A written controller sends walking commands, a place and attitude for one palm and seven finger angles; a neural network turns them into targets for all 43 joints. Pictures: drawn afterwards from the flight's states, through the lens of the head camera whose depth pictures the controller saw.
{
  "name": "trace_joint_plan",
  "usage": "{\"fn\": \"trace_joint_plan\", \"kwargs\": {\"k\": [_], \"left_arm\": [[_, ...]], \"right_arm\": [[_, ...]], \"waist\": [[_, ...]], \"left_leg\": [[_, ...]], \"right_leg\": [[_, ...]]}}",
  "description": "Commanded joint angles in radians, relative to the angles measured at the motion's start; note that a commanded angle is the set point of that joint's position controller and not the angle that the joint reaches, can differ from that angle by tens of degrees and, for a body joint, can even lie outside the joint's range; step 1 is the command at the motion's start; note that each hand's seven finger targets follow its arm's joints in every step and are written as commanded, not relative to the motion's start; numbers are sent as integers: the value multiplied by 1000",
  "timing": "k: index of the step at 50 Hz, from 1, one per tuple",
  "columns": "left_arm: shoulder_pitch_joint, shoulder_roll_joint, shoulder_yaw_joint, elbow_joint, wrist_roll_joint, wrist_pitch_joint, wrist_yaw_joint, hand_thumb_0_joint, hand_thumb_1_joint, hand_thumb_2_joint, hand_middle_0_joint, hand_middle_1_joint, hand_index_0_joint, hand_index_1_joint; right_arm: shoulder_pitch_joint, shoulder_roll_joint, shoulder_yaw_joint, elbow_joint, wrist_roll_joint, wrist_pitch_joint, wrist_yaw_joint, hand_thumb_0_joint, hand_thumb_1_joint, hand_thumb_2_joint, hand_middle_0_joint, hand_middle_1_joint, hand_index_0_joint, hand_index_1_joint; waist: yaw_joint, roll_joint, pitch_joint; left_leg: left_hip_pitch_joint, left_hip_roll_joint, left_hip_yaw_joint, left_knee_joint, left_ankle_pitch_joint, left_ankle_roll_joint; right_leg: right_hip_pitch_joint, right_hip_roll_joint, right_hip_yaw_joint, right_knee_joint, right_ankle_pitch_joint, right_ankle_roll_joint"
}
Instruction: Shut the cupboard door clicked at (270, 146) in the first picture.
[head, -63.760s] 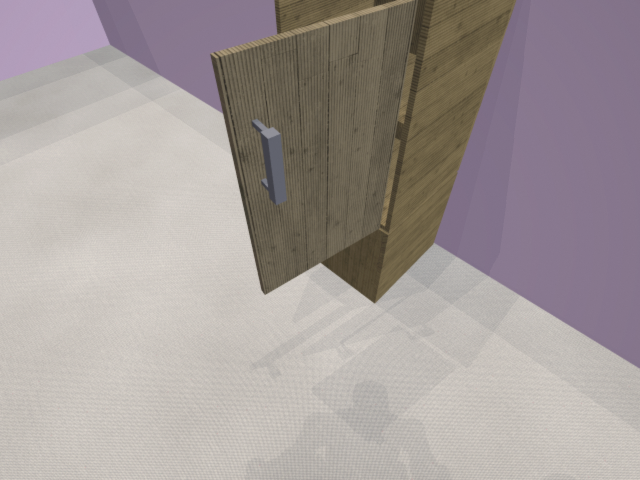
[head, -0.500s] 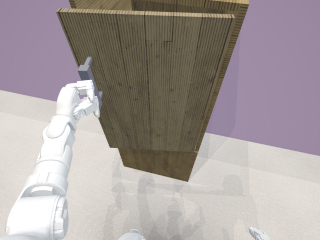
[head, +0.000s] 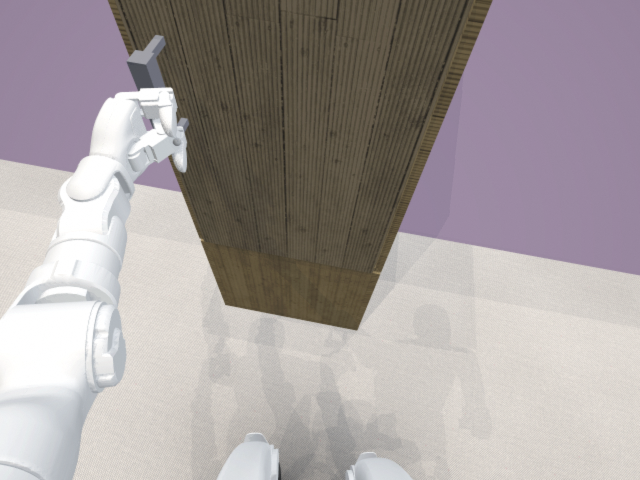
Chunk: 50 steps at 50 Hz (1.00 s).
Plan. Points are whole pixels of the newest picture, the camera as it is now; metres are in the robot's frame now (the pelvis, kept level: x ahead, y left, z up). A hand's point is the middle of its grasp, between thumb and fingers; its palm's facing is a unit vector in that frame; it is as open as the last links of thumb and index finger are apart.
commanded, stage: push the door shut along its arc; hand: left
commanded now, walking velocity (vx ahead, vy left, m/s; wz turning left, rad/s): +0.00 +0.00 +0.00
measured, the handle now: (165, 98) +0.58 +0.18 +0.12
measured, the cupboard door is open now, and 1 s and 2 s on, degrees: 0 0 0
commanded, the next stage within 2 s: pull the fist back off the door in 0.18 s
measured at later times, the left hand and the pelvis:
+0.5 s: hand (191, 139) +0.50 +0.14 +0.12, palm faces +0.15 -0.99 -0.04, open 3.0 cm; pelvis -0.02 +0.00 -0.01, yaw +1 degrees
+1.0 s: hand (193, 172) +0.45 +0.13 +0.12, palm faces +0.10 -0.99 -0.01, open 3.1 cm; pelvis +0.03 -0.02 +0.02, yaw -2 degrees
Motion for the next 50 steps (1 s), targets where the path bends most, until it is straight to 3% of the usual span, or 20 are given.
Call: {"fn": "trace_joint_plan", "kwargs": {"k": [1, 3, 14, 15, 16, 17, 20, 23, 25, 26, 28, 29, 31, 32, 35, 40, 41, 44, 47, 50], "left_arm": [[-667, 84, -46, -198, 5, -37, -32, 0, 900, 900, -1300, -1500, -1300, -1500], [-715, 51, -76, -228, 5, -39, -31, 0, 900, 900, -1300, -1500, -1300, -1500], [-803, 14, -117, -223, -23, -7, -40, 0, 900, 900, -1300, -1500, -1300, -1500], [-828, 19, 89, -213, -105, 7, 165, 0, 900, 900, -1300, -1500, -1300, -1500], [-786, -25, 50, -213, -68, 15, 274, 0, 900, 900, -1300, -1500, -1300, -1500], [-790, -38, 67, -227, -40, 4, 363, 0, 900, 900, -1300, -1500, -1300, -1500], [-790, -37, -25, -236, 108, -37, 461, 0, 900, 900, -1300, -1500, -1300, -1500], [-799, -20, -83, -228, 178, -78, 427, 0, 900, 900, -1300, -1500, -1300, -1500], [-764, -22, -83, -204, 155, -81, 388, 0, 900, 900, -1300, -1500, -1300, -1500], [-745, -19, -62, -192, 125, -76, 372, 0, 900, 900, -1300, -1500, -1300, -1500], [-635, 65, 61, -144, 74, -62, 359, 0, 900, 900, -1300, -1500, -1300, -1500], [-585, 117, 112, -135, 72, -62, 358, 0, 900, 900, -1300, -1500, -1300, -1500], [-479, 117, 127, -161, 94, -74, 363, 0, 900, 900, -1300, -1500, -1300, -1500], [-414, 164, 174, -172, 108, -88, 371, 0, 900, 900, -1300, -1500, -1300, -1500], [-269, 114, 157, -283, 115, -112, 372, 0, 900, 900, -1300, -1500, -1300, -1500], [-69, 88, 170, -514, 56, -95, 339, 0, 900, 900, -1300, -1500, -1300, -1500], [-68, 50, 133, -572, 47, -89, 330, 0, 900, 900, -1300, -1500, -1300, -1500], [3, 23, 108, -690, 26, -76, 312, 0, 900, 900, -1300, -1500, -1300, -1500], [80, -58, 35, -803, 7, -64, 294, 0, 900, 900, -1300, -1500, -1300, -1500], [174, -114, -7, -850, -4, -41, 288, 0, 900, 900, -1300, -1500, -1300, -1500]], "right_arm": [[110, -180, -61, -62, 3, -34, -16, 0, -900, -900, 200, 300, 200, 300], [107, -176, -60, -55, 2, -43, -19, 0, -900, -900, 200, 300, 200, 300], [102, -187, -45, -27, 6, -98, -33, 0, -900, -900, 200, 300, 200, 300], [95, -150, -43, -29, -6, -100, -36, 0, -900, -900, 200, 300, 200, 300], [92, -149, -43, -44, -15, -102, -24, 0, -900, -900, 200, 300, 200, 300], [103, -144, -45, -43, -30, -103, -14, 0, -900, -900, 200, 300, 200, 300], [126, -146, -52, -39, -54, -84, 27, 0, -900, -900, 200, 300, 200, 300], [127, -145, -54, -46, -53, -64, 43, 0, -900, -900, 200, 300, 200, 300], [118, -148, -55, -58, -45, -56, 42, 0, -900, -900, 200, 300, 200, 300], [112, -149, -54, -64, -40, -53, 40, 0, -900, -900, 200, 300, 200, 300], [112, -152, -51, -78, -35, -44, 37, 0, -900, -900, 200, 300, 200, 300], [115, -151, -48, -91, -36, -37, 38, 0, -900, -900, 200, 300, 200, 300], [114, -136, -46, -119, -40, -21, 47, 0, -900, -900, 200, 300, 200, 300], [120, -135, -47, -130, -43, -11, 50, 0, -900, -900, 200, 300, 200, 300], [107, -119, -58, -177, -38, 22, 59, 0, -900, -900, 200, 300, 200, 300], [72, -110, -76, -210, -14, 56, 45, 0, -900, -900, 200, 300, 200, 300], [61, -107, -75, -213, -9, 56, 43, 0, -900, -900, 200, 300, 200, 300], [41, -99, -80, -201, 0, 53, 32, 0, -900, -900, 200, 300, 200, 300], [7, -89, -80, -202, 8, 40, 24, 0, -900, -900, 200, 300, 200, 300], [-28, -82, -79, -197, 13, 32, 21, 0, -900, -900, 200, 300, 200, 300]], "waist": [[-120, 63, -366], [-129, 112, -385], [-154, 135, -393], [-77, 101, -384], [-96, 116, -402], [-102, 71, -394], [-136, 108, -416], [-138, 149, -428], [-126, 130, -406], [-114, 125, -409], [-66, 76, -436], [-44, 48, -432], [-17, 37, -411], [9, 34, -424], [34, -23, -422], [62, -84, -418], [50, -72, -404], [57, -21, -400], [53, 34, -385], [61, 14, -355]], "left_leg": [[505, 32, -85, -88, 40, 13], [537, 33, -89, -81, 38, 12], [520, 38, -107, -85, -76, 11], [440, 39, -136, -114, -159, -4], [454, 42, -139, -130, -192, -11], [437, 37, -149, -133, -205, -8], [450, 28, -120, -108, -182, 1], [481, 22, -106, -97, -138, 2], [472, 22, -101, -109, -155, 1], [461, 18, -91, -112, -152, 1], [423, 16, -68, -114, -102, 3], [386, 16, -57, -117, -84, 6], [345, 13, -24, -111, -30, 13], [337, 12, -17, -111, 7, 15], [333, 10, 20, -114, 79, 20], [351, -3, 65, -132, 164, 29], [370, -5, 67, -141, 171, 32], [455, -2, 65, -146, 230, 30], [528, -5, 66, -148, 269, 31], [566, 0, 53, -164, 300, 25]], "right_leg": [[-211, 11, 13, -145, 101, -17], [-242, 10, 11, -138, 94, -17], [-299, 5, 2, -126, 29, -18], [-264, 5, -2, -128, 14, -12], [-266, 8, -7, -117, 2, -6], [-259, 9, -15, -114, 4, 0], [-266, 4, -6, -115, -1, -2], [-260, 5, 4, -124, 9, -15], [-236, 8, 8, -140, 0, -19], [-209, 10, 12, -148, 2, -20], [-126, 15, 16, -158, 20, -19], [-82, 13, 20, -160, 25, -17], [-28, 15, 25, -163, 66, -11], [11, 17, 25, -153, 96, -13], [99, 21, 34, -156, 209, -5], [254, 17, 65, -188, 420, 11], [254, 15, 67, -196, 444, 17], [250, 16, 57, -200, 499, 14], [238, 15, 53, -209, 528, 16], [232, 12, 36, -211, 542, 11]]}}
